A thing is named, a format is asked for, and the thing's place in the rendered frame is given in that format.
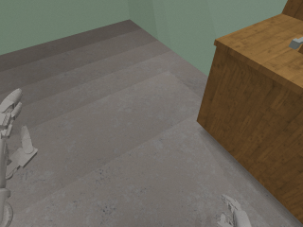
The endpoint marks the robot left forearm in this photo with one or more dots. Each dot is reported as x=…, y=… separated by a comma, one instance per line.
x=6, y=211

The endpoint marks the counter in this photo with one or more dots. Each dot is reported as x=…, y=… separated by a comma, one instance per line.
x=253, y=102

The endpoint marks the left robot hand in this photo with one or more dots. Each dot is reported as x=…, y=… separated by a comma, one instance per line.
x=9, y=110

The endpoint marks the tap lever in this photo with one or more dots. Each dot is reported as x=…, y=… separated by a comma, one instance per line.
x=295, y=43

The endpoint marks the right robot hand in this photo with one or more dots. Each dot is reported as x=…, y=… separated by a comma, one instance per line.
x=239, y=218

